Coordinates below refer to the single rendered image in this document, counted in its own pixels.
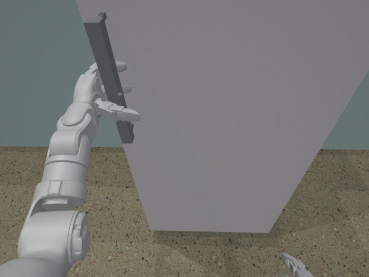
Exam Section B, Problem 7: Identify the right robot hand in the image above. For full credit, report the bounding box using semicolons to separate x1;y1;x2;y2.
281;253;313;277

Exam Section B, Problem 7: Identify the left robot hand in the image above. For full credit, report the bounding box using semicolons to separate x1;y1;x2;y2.
73;61;140;123

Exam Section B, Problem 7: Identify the fridge door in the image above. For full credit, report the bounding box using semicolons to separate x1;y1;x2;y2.
76;0;369;233

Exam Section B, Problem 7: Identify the handle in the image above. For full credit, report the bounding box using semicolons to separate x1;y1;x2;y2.
84;12;134;144

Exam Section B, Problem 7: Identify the robot left forearm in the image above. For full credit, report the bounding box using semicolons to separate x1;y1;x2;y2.
18;102;99;258

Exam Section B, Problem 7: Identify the robot left upper arm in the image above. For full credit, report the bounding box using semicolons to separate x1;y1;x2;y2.
0;210;89;277

